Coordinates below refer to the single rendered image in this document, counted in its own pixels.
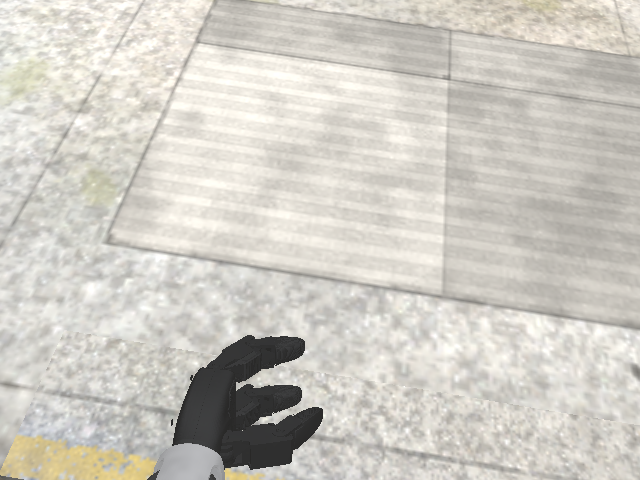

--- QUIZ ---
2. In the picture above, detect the robot left forearm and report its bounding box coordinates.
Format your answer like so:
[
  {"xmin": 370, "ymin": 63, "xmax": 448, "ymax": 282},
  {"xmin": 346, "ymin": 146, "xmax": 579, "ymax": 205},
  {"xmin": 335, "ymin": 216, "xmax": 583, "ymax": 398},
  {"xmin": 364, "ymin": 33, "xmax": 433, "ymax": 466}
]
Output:
[{"xmin": 147, "ymin": 443, "xmax": 225, "ymax": 480}]

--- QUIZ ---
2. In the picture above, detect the robot left hand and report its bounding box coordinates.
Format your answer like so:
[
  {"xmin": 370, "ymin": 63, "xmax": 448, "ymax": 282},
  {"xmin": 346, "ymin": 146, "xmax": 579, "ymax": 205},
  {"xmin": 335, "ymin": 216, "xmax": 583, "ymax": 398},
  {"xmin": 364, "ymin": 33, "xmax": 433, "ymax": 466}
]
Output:
[{"xmin": 171, "ymin": 335, "xmax": 323, "ymax": 470}]

